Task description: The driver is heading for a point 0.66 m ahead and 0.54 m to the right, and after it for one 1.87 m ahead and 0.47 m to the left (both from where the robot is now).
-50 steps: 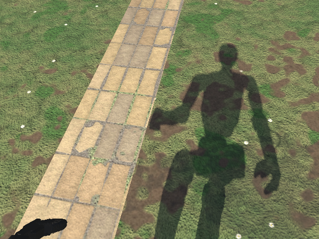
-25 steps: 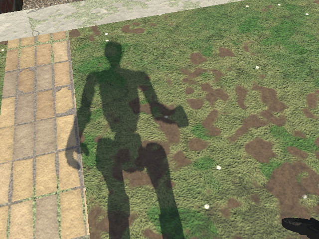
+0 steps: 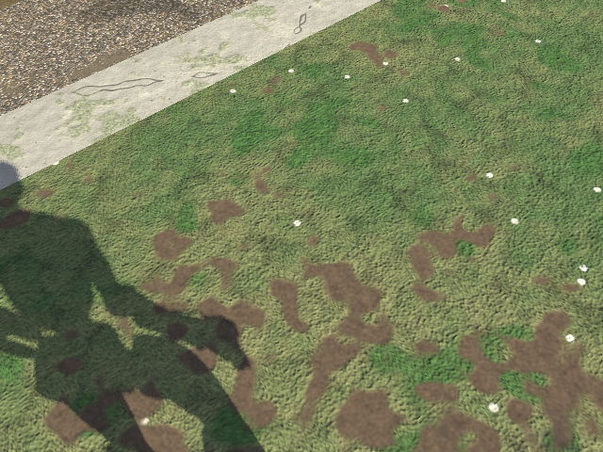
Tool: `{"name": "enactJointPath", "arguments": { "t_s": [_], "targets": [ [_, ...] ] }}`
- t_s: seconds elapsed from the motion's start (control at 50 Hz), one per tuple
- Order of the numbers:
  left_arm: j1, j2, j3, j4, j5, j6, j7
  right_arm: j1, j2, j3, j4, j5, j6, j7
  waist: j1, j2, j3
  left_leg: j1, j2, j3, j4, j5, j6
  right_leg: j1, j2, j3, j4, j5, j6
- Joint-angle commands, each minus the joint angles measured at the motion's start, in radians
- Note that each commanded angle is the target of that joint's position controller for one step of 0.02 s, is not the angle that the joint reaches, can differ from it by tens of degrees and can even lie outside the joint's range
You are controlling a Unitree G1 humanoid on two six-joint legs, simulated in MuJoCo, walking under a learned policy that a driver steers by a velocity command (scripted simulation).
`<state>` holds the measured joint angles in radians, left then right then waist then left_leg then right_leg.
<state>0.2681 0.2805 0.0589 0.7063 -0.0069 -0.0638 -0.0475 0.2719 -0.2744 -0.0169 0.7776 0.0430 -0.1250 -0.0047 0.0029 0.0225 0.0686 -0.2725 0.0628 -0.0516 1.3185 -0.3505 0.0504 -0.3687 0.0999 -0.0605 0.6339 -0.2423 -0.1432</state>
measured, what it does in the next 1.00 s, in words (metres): walks ahead, turning left: left foot, then right foot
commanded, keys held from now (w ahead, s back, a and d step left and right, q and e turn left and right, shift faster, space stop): w+shift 0.24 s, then w+e+shift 0.14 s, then w+q+shift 0.62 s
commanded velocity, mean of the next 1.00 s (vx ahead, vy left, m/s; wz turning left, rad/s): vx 1.00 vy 0.00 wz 0.19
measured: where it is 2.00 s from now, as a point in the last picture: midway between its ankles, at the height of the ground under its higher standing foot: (213, 99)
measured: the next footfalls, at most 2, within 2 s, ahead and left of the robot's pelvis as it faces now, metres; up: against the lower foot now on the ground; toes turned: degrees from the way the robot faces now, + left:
left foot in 0.36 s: +0.60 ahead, +0.13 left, +0.00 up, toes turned -6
right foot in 0.78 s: +0.94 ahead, -0.20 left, +0.00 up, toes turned +8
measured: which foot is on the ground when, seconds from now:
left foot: up 0.00-0.34, down 0.36-0.78, up 0.80-1.00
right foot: down 0.00-0.38, up 0.40-0.76, down 0.78-1.00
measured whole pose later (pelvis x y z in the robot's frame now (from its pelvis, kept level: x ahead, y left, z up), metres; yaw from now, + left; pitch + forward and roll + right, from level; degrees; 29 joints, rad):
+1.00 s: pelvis +0.92 -0.06 +0.02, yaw +15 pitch +0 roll -3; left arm 0.37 0.31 0.07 0.88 0.01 -0.10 0.00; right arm 0.22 -0.35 -0.08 0.64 0.05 -0.02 0.02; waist 0.07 0.07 0.01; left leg -0.70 0.10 0.01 1.29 -0.25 0.05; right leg -0.10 -0.02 -0.13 0.42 -0.31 0.03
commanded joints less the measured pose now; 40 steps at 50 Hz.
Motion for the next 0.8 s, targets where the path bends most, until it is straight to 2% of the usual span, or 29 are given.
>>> {"name": "enactJointPath", "arguments": {
  "t_s": [0.02, 0.06, 0.1, 0.14, 0.18, 0.22, 0.26, 0.28, 0.32, 0.34, 0.36, 0.38, 0.4, 0.42, 0.44, 0.46, 0.48, 0.5, 0.52, 0.56, 0.58, 0.62, 0.66, 0.7, 0.72, 0.74, 0.76, 0.78, 0.8],
  "targets": [
    [0.017, 0.068, 0.017, -0.045, 0.028, -0.044, 0.002, 0.001, -0.108, -0.027, -0.081, -0.006, -0.008, 0.004, -0.031, -0.020, -0.052, -0.363, 0.096, -0.064, -0.034, 0.107, 0.011, 0.251, -0.260, 0.491, -0.425, -0.111, -0.150],
    [0.029, 0.045, 0.008, -0.018, 0.004, -0.049, 0.010, -0.010, -0.087, -0.024, -0.078, -0.021, 0.020, 0.011, -0.047, -0.019, -0.003, -0.371, 0.127, -0.040, -0.122, 0.130, -0.023, 0.158, -0.233, 0.390, -0.463, -0.033, -0.137],
    [0.071, 0.072, 0.013, 0.005, 0.004, -0.054, 0.027, -0.120, -0.063, -0.010, -0.117, -0.040, 0.027, 0.013, -0.016, -0.018, 0.058, -0.437, 0.125, -0.002, -0.253, 0.249, -0.062, 0.113, -0.207, 0.300, -0.499, 0.098, -0.130],
    [0.105, 0.066, 0.007, 0.018, 0.007, -0.055, 0.043, -0.240, -0.049, -0.001, -0.152, -0.046, 0.015, 0.024, 0.030, -0.016, 0.087, -0.405, 0.094, 0.041, -0.471, 0.457, -0.081, 0.075, -0.162, 0.207, -0.514, 0.184, -0.105],
    [0.170, 0.076, 0.006, 0.043, -0.003, -0.059, 0.049, -0.332, -0.023, 0.010, -0.173, -0.042, -0.002, 0.041, 0.079, -0.008, 0.089, -0.286, 0.043, 0.089, -0.642, 0.655, -0.072, 0.051, -0.164, 0.176, -0.566, 0.180, -0.086],
    [0.225, 0.095, 0.008, 0.079, -0.014, -0.057, 0.047, -0.393, -0.036, 0.003, -0.199, -0.025, -0.009, 0.052, 0.102, -0.021, 0.101, -0.276, 0.009, 0.091, -0.766, 0.689, -0.054, 0.159, -0.196, 0.177, -0.583, 0.209, -0.073],
    [0.263, 0.096, 0.007, 0.116, -0.019, -0.041, 0.048, -0.447, -0.056, -0.006, -0.235, -0.020, -0.013, 0.062, 0.101, -0.046, 0.105, -0.325, -0.017, 0.082, -0.852, 0.625, -0.029, 0.327, -0.237, 0.188, -0.532, 0.352, -0.058],
    [0.266, 0.101, 0.008, 0.128, -0.015, -0.030, 0.053, -0.438, -0.075, -0.016, -0.247, -0.021, -0.015, 0.065, 0.075, -0.065, 0.082, -0.314, -0.042, 0.079, -0.872, 0.577, -0.017, 0.403, -0.256, 0.203, -0.481, 0.500, -0.048],
    [0.252, 0.150, 0.020, 0.141, 0.013, -0.008, 0.064, -0.306, -0.143, -0.047, -0.239, -0.012, -0.008, 0.052, -0.027, -0.135, -0.054, -0.164, -0.107, 0.092, -0.815, 0.417, 0.004, 0.518, -0.283, 0.233, -0.293, 0.939, -0.031],
    [0.214, 0.184, 0.027, 0.141, 0.038, 0.005, 0.062, -0.143, -0.186, -0.066, -0.215, 0.005, 0.002, 0.036, -0.133, -0.174, -0.162, 0.014, -0.106, 0.093, -0.779, 0.362, 0.021, 0.505, -0.282, 0.233, -0.097, 1.090, -0.018],
    [0.123, 0.177, 0.019, 0.113, 0.052, 0.012, 0.060, 0.127, -0.204, -0.072, -0.159, 0.003, 0.019, 0.013, -0.280, -0.193, -0.306, 0.388, 0.006, 0.017, -0.677, 0.303, 0.037, 0.270, -0.257, 0.226, 0.206, 0.975, 0.007],
    [0.355, -0.036, -0.031, 0.098, 0.022, -0.009, 0.047, 0.226, -0.282, -0.096, -0.115, -0.050, 0.007, 0.018, -0.129, 0.203, -0.550, 0.890, 0.320, -0.535, -0.724, -0.132, 0.231, -0.201, -0.073, 0.205, 0.717, 0.189, 0.074],
    [0.324, 0.015, -0.041, 0.120, -0.021, -0.027, 0.034, 0.305, -0.201, -0.084, -0.086, -0.044, 0.002, 0.034, -0.194, 0.292, -0.692, 0.947, 0.326, -0.833, -0.949, -0.425, 0.231, -0.276, -0.034, 0.286, 0.814, -0.186, 0.071],
    [0.137, 0.103, -0.012, 0.067, -0.060, -0.032, 0.040, 0.241, -0.145, -0.072, -0.066, -0.037, 0.006, 0.024, -0.206, 0.266, -0.447, 0.809, 0.284, -0.704, -1.002, -0.372, 0.184, -0.386, -0.081, 0.235, 0.854, -0.162, 0.062],
    [0.016, 0.107, -0.019, 0.023, -0.048, -0.044, 0.042, 0.189, -0.126, -0.066, -0.049, -0.041, 0.012, 0.022, -0.188, 0.106, -0.293, 0.627, 0.239, -0.567, -1.018, -0.210, 0.175, -0.405, -0.117, 0.207, 0.829, -0.145, 0.051],
    [-0.075, 0.079, -0.025, -0.007, -0.023, -0.059, 0.038, 0.150, -0.114, -0.060, -0.032, -0.056, 0.013, 0.028, -0.149, -0.003, -0.167, 0.431, 0.191, -0.473, -1.048, -0.064, 0.182, -0.388, -0.134, 0.183, 0.769, -0.139, 0.040],
    [-0.050, 0.048, -0.026, -0.016, -0.021, -0.062, 0.030, 0.094, -0.081, -0.048, -0.036, -0.073, 0.008, 0.031, -0.062, 0.015, -0.118, 0.283, 0.166, -0.425, -1.072, -0.004, 0.203, -0.328, -0.176, 0.198, 0.719, -0.113, 0.036],
    [-0.029, 0.029, -0.030, -0.010, -0.017, -0.056, 0.025, 0.057, -0.043, -0.038, -0.037, -0.068, 0.008, 0.036, -0.020, 0.015, -0.091, 0.195, 0.146, -0.412, -1.104, 0.005, 0.221, -0.297, -0.193, 0.198, 0.686, -0.120, 0.042],
    [-0.012, 0.014, -0.033, -0.009, -0.012, -0.050, 0.024, 0.037, -0.035, -0.034, -0.039, -0.051, 0.009, 0.038, 0.015, 0.012, -0.064, 0.137, 0.140, -0.390, -1.133, 0.006, 0.233, -0.291, -0.210, 0.198, 0.628, -0.131, 0.053],
    [-0.055, 0.009, -0.043, -0.035, 0.004, -0.046, 0.030, 0.010, -0.068, -0.041, -0.038, -0.023, 0.007, 0.030, 0.052, 0.007, 0.028, -0.004, 0.147, -0.354, -1.192, 0.019, 0.244, -0.303, -0.248, 0.196, 0.469, -0.108, 0.099],
    [-0.106, 0.017, -0.048, -0.055, 0.015, -0.051, 0.031, 0.011, -0.101, -0.051, -0.041, -0.019, 0.004, 0.020, 0.046, 0.002, 0.052, -0.063, 0.131, -0.311, -1.211, 0.055, 0.237, -0.275, -0.253, 0.188, 0.379, 0.001, 0.122],
    [-0.202, 0.027, -0.056, -0.079, 0.023, -0.067, 0.018, -0.004, -0.152, -0.071, -0.058, -0.013, 0.000, 0.004, 0.033, 0.005, 0.063, -0.227, 0.046, -0.170, -1.224, 0.115, 0.185, -0.055, -0.204, 0.144, 0.124, 0.231, 0.159],
    [-0.264, 0.056, -0.048, -0.087, 0.007, -0.074, 0.007, 0.079, -0.197, -0.088, -0.057, -0.005, -0.005, -0.002, 0.001, 0.015, 0.039, -0.229, 0.066, -0.185, -1.250, 0.076, 0.167, 0.095, -0.154, 0.131, 0.021, 0.379, 0.195],
    [-0.281, 0.102, -0.030, -0.085, -0.011, -0.072, 0.016, 0.127, -0.195, -0.091, -0.052, 0.005, 0.010, -0.008, -0.002, 0.029, 0.041, -0.083, 0.093, -0.216, -1.193, 0.068, 0.137, 0.081, -0.151, 0.158, -0.065, 0.352, 0.209],
    [-0.271, 0.122, -0.020, -0.081, -0.015, -0.072, 0.021, 0.153, -0.186, -0.089, -0.045, 0.003, 0.024, -0.009, 0.006, 0.029, 0.031, -0.014, 0.105, -0.223, -1.136, 0.089, 0.118, 0.079, -0.150, 0.159, -0.083, 0.287, 0.203],
    [-0.219, 0.151, -0.002, -0.069, -0.020, -0.072, 0.027, 0.173, -0.177, -0.085, -0.040, -0.008, 0.038, -0.008, 0.038, 0.031, -0.006, 0.021, 0.095, -0.221, -1.037, 0.166, 0.097, 0.138, -0.137, 0.145, -0.080, 0.201, 0.187],
    [-0.081, 0.184, 0.023, -0.042, -0.027, -0.070, 0.034, 0.167, -0.171, -0.079, -0.041, -0.026, 0.049, -0.005, 0.127, 0.042, -0.088, -0.001, 0.052, -0.190, -0.834, 0.302, 0.064, 0.291, -0.124, 0.115, -0.062, 0.125, 0.170],
    [0.149, 0.227, 0.043, 0.000, -0.023, -0.063, 0.044, 0.138, -0.115, -0.056, -0.072, -0.055, 0.054, -0.003, 0.236, 0.010, -0.255, -0.152, 0.002, -0.141, -0.499, 0.293, 0.017, 0.579, -0.235, 0.209, 0.008, -0.002, 0.143],
    [0.235, 0.344, 0.061, 0.022, 0.015, -0.051, 0.040, 0.291, 0.055, -0.015, -0.117, -0.027, 0.036, -0.003, 0.129, -0.398, -0.406, -0.411, -0.102, -0.063, -0.082, -0.161, -0.017, 0.812, -0.473, 0.738, -0.209, -0.435, 0.017]
  ]
}}
Over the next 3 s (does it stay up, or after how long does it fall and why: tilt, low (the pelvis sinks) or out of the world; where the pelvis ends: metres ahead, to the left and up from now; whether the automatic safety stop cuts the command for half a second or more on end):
stays up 1.76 0.56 0.01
